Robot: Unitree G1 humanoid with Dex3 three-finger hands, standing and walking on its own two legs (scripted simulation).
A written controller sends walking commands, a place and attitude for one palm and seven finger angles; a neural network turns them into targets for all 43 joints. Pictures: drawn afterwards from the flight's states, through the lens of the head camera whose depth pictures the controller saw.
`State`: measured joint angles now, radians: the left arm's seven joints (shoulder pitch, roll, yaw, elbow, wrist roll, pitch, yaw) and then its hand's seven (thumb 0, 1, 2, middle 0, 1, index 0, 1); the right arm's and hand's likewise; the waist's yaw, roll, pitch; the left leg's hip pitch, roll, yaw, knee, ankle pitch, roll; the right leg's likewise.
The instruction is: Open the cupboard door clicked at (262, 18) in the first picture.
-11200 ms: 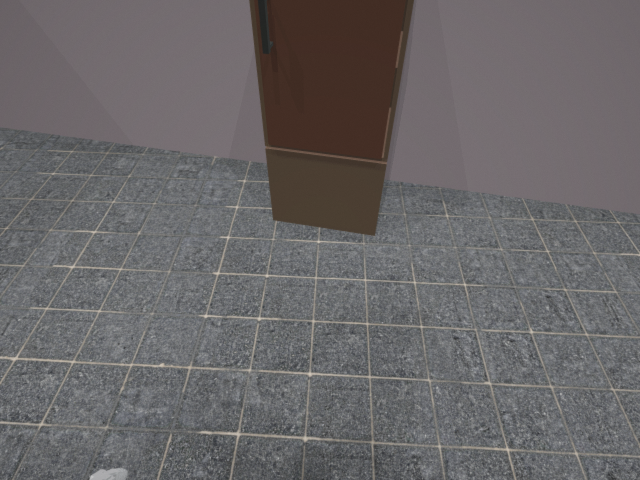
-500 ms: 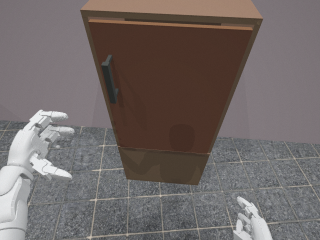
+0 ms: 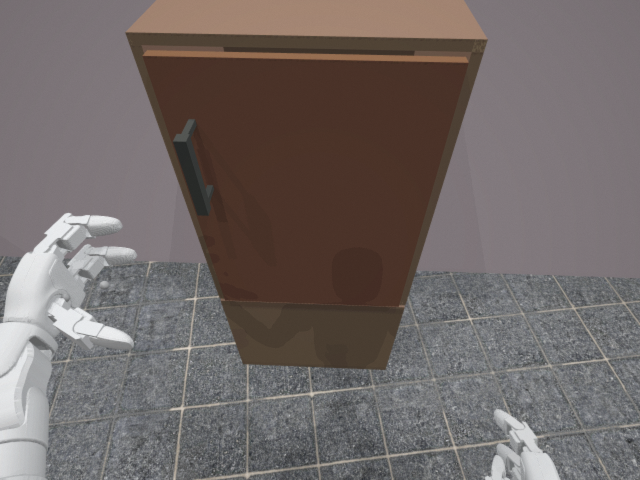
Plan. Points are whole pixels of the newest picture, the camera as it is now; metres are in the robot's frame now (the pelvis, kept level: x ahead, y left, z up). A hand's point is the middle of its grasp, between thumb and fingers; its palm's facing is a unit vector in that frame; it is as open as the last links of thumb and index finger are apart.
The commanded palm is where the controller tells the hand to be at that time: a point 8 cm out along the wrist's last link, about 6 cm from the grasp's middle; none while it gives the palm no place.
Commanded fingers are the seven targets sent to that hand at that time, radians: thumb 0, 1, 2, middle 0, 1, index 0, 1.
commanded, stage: raise the hand with hooked fingers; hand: left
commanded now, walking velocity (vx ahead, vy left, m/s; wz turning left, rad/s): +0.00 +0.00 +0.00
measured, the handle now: (197, 169) +0.53 +0.24 +0.09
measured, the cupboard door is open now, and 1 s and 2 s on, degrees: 0 0 0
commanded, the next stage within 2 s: move the hooked fingers beside the handle in 0.14 s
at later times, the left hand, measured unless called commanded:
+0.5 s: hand (118, 268) +0.31 +0.26 +0.12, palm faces +0.08 -1.00 -0.04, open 14.0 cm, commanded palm +0.29 +0.32 +0.11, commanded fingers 0.00 -0.50 0.30 -0.30 -1.20 -0.30 -1.20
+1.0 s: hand (131, 226) +0.39 +0.28 +0.11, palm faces +0.05 -1.00 -0.02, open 14.0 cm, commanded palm +0.36 +0.33 +0.11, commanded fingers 0.00 -0.50 0.30 -0.30 -1.20 -0.30 -1.20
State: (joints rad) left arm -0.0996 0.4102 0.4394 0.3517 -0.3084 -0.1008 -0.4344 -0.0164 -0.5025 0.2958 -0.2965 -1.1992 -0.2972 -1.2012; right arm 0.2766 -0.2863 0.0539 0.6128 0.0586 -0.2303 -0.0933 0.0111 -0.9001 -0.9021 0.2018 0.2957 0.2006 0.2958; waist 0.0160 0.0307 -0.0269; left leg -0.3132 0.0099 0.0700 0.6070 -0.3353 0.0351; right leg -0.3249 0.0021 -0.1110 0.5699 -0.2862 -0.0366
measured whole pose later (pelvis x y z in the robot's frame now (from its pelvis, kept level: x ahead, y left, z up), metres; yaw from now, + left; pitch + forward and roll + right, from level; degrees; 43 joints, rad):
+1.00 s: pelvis +0.00 +0.00 -0.01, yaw -1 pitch +8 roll -1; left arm -0.52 0.56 0.48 0.87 -0.24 -0.22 -0.49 -0.02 -0.50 0.30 -0.30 -1.20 -0.30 -1.20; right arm 0.36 -0.31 0.05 0.64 0.06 -0.14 -0.08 0.01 -0.90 -0.90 0.20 0.30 0.20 0.30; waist -0.05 0.01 -0.04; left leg -0.47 0.02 0.08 0.69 -0.36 0.04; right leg -0.48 0.01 -0.10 0.64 -0.30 -0.04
